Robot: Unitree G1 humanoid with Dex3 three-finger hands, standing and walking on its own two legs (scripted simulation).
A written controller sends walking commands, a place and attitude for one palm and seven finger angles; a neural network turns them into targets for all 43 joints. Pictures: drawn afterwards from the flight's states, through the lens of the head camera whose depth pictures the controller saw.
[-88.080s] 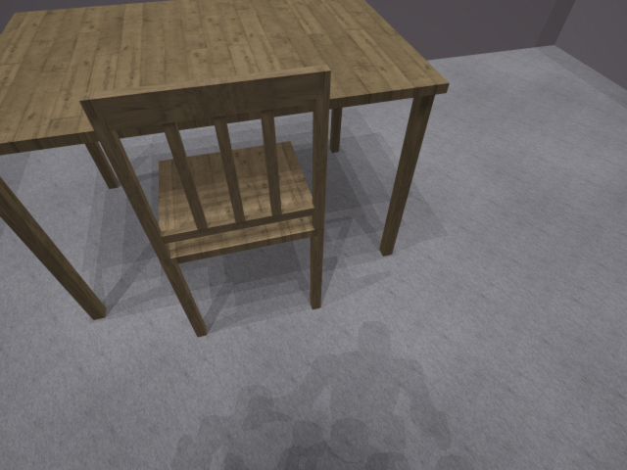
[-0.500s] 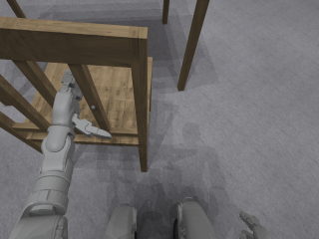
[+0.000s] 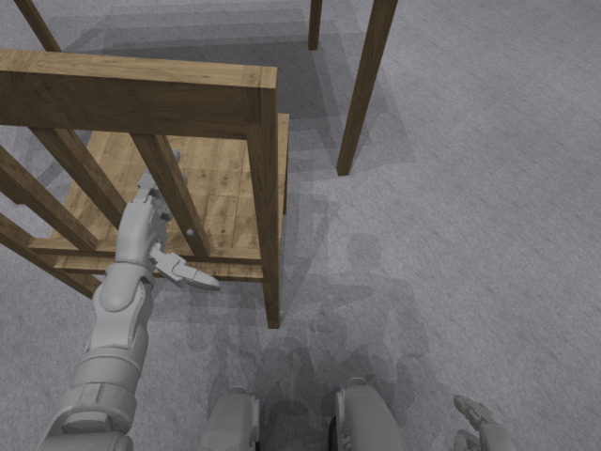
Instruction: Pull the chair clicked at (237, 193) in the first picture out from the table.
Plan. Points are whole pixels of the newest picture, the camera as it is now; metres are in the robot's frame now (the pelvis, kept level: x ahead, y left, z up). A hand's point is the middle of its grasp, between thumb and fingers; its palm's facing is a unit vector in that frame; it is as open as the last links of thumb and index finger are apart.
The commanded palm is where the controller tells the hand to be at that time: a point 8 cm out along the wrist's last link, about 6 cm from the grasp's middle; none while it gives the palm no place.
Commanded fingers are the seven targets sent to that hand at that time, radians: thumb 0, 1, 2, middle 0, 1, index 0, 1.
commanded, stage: hook a spindle and tug to test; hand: left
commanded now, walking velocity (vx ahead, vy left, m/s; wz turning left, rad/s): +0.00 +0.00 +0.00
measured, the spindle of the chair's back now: (109, 201) +0.43 +0.25 +0.02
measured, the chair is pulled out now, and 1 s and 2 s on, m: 0.33 0.33 0.39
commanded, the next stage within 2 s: step backward, pulling the chair out in 1.30 s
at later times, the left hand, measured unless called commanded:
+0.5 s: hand (187, 222) +0.40 +0.15 +0.03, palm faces -0.07 -1.00 -0.05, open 8.8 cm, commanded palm +0.38 +0.20 +0.02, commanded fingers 0.00 0.68 0.80 -0.50 -1.45 -0.50 -1.45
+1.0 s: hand (193, 229) +0.40 +0.14 +0.02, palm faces -0.07 -1.00 -0.03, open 5.6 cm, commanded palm +0.36 +0.20 +0.02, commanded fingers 0.00 0.90 0.90 -0.50 -1.45 -0.50 -1.45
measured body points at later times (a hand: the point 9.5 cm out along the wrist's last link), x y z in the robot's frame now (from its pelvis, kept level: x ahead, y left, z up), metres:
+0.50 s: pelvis +0.00 +0.00 +0.00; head +0.12 +0.01 +0.43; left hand +0.40 +0.20 +0.03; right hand +0.11 -0.26 -0.12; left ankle +0.01 +0.11 -0.62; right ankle +0.04 -0.14 -0.62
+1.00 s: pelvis +0.00 +0.00 +0.00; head +0.13 +0.01 +0.43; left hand +0.39 +0.19 +0.02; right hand +0.12 -0.26 -0.11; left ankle +0.01 +0.11 -0.62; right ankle +0.04 -0.14 -0.62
